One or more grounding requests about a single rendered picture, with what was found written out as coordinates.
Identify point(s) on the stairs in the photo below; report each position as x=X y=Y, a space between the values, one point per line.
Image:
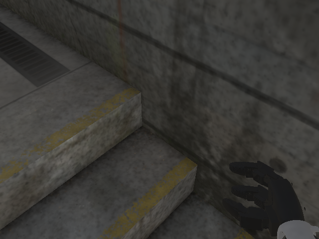
x=115 y=179

